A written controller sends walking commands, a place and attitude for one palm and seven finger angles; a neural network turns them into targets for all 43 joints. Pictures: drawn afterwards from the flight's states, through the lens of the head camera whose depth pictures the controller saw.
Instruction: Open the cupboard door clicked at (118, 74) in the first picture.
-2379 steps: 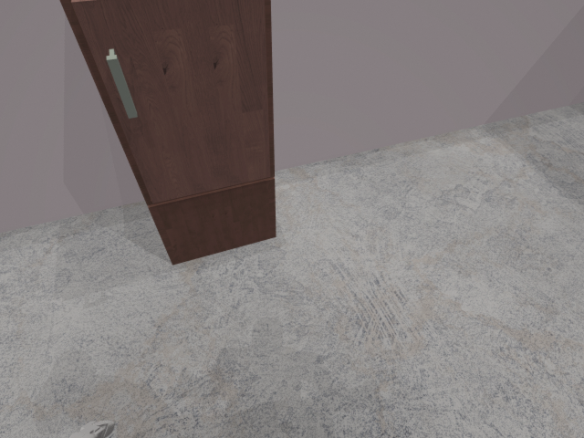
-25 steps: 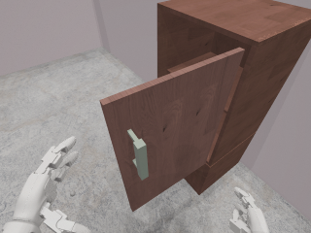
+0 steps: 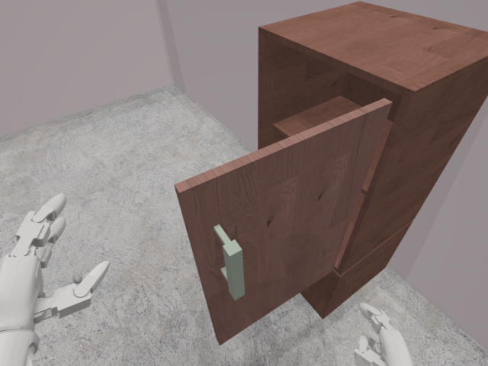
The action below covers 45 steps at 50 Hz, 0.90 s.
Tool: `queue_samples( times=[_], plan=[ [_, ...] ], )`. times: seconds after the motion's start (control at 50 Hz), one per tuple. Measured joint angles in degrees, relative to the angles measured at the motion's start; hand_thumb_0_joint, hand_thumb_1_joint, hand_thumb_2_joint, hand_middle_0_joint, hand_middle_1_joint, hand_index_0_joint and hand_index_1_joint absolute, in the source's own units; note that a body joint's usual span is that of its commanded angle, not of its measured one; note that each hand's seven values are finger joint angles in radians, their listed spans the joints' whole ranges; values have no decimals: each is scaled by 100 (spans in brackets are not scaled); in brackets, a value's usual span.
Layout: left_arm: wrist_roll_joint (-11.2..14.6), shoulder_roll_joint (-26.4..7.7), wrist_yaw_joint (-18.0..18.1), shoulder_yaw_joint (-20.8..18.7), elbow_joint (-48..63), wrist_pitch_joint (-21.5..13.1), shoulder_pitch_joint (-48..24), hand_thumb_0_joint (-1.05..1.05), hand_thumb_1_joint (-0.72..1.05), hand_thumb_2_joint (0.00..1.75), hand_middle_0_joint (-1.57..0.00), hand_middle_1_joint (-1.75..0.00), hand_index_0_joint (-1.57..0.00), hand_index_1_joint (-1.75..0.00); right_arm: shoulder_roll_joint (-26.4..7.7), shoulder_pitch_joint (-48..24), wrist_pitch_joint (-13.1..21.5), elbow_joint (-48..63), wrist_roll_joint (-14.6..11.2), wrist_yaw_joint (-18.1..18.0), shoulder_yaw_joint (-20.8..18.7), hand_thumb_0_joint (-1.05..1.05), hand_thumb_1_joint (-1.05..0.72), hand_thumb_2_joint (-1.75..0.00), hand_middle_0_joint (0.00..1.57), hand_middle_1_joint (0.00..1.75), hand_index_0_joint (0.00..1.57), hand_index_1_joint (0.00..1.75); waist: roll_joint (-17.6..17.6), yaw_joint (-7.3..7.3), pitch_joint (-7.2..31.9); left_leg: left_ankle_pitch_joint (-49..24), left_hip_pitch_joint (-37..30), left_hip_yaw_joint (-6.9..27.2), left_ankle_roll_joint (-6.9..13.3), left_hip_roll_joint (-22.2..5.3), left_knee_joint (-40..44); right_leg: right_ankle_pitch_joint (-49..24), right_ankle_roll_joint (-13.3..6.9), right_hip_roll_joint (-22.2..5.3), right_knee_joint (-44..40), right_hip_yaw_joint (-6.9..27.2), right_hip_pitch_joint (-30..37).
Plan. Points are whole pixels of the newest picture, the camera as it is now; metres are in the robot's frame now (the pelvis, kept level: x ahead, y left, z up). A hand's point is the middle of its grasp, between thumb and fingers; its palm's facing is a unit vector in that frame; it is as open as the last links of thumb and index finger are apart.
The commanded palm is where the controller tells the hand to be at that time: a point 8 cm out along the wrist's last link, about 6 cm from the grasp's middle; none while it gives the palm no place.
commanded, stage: draw the hand back to the body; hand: left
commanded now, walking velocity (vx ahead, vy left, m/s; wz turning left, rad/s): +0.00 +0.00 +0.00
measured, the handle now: (228, 263) +0.27 +0.07 +0.04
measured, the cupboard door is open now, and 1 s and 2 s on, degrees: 87 87 87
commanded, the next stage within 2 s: step back with the hand held close in 0.52 s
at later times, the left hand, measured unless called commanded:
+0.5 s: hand (66, 274) +0.18 +0.24 +0.15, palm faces +0.42 -0.82 -0.39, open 7.5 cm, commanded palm +0.13 +0.29 +0.17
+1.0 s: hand (73, 278) +0.17 +0.24 +0.15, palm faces +0.33 -0.81 -0.49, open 7.4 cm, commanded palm +0.11 +0.28 +0.18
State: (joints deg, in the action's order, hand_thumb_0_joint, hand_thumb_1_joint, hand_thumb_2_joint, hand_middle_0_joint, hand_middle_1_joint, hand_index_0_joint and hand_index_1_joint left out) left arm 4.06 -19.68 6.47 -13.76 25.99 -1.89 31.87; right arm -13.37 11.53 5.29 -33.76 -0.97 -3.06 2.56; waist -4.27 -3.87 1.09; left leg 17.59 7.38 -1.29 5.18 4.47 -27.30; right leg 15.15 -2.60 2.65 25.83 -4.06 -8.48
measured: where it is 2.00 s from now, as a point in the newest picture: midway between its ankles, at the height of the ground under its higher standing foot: outside the picture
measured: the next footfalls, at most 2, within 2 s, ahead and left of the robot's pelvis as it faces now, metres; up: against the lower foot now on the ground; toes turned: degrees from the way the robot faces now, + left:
right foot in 1.84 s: -0.27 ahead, -0.13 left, +0.00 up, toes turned +3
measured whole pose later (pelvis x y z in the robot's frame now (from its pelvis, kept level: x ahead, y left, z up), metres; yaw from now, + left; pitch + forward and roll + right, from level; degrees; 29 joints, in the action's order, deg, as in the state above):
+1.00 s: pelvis -0.03 -0.01 +0.00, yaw -1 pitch +0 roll +0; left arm 3.4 -23.8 6.8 -21.0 26.2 -7.9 32.3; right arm -14.9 10.9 -0.5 -32.7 -1.6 -3.9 -1.2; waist -1.3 0.2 -0.5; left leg 15.0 13.8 -2.7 4.6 3.8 -28.4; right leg 12.5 -3.5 3.1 27.7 -3.2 -15.6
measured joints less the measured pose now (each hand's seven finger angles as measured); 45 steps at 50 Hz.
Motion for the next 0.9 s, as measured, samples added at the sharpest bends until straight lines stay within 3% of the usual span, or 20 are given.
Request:
queue_samples(
  times=[0.22, 0.34, 0.68, 0.78, 0.9],
  plan=[
    [79, -124, 8, -509, -166, -102, -415, 1, 72, 82, -20, -30, -21, -30, -47, -73, -84, -127, -11, 59, -68, 1, -90, -90, 20, 30, 21, 30, 24, -10, -103, -145, -230, -5, -23, -15, 259, -148, -23, 22, -252, 20, 223],
    [82, -22, -22, -422, -198, -123, -359, 1, 83, 87, -20, -30, -21, -30, -61, -42, -107, -162, -10, 79, -97, 1, -90, -90, 20, 30, 21, 30, 19, 15, -130, -190, -254, -19, -33, -28, 305, -194, -42, 36, -291, 33, 238],
    [84, -60, -22, -439, -308, -208, -421, 2, 88, 89, -21, -30, -22, -30, -14, -32, -39, -253, -39, 18, -99, 1, -90, -90, 20, 30, 21, 30, 15, 20, -176, -217, -251, -9, -106, -108, 264, -262, -129, 114, -335, 16, 271],
    [21, -159, -13, -792, -497, -571, -493, 2, 88, 90, -21, -30, -22, -30, -29, -120, -222, -125, -22, 34, -124, 1, -90, -90, 20, 30, 21, 30, 42, 166, -112, -194, 101, -7, -122, -167, 95, -337, -148, 168, -334, 0, -10],
    [-51, -182, -6, -647, -287, -583, -164, 2, 89, 90, -20, -30, -21, -30, -140, -131, -453, 27, -38, -11, -276, 1, -90, -90, 20, 30, 21, 30, 141, 322, -121, -251, 404, -102, -91, -117, 45, -315, -111, 106, -86, 73, -420]
  ],
)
